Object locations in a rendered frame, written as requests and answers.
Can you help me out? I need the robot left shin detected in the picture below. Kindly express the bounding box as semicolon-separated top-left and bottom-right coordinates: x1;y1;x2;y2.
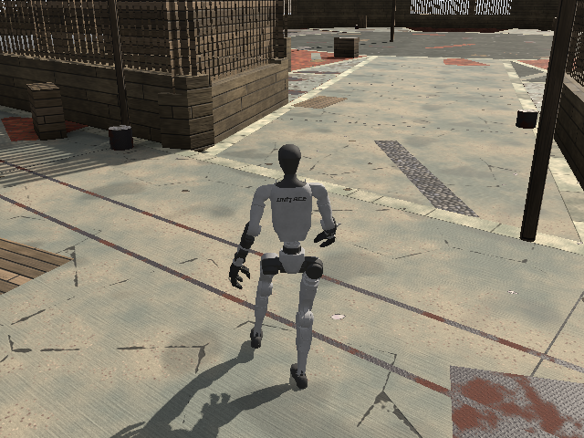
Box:
254;281;268;337

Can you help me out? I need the left robot hand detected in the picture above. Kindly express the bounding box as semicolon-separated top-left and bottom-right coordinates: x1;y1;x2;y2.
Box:
229;263;250;289

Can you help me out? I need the left robot forearm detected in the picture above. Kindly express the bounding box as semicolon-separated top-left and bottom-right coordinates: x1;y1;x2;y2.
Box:
233;222;255;266

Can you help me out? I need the robot left foot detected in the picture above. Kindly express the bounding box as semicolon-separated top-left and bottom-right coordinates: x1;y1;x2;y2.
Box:
250;327;263;349

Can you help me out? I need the right robot upper arm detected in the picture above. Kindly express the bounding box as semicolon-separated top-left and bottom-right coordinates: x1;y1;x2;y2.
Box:
309;182;335;231

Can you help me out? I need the right robot hand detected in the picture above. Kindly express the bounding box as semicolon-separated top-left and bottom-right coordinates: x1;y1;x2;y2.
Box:
314;231;336;247

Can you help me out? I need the right robot forearm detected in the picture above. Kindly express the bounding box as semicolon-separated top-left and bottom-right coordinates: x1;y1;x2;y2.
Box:
324;216;337;239

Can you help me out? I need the left robot upper arm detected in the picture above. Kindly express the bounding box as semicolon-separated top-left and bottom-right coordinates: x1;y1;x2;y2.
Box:
246;184;272;237

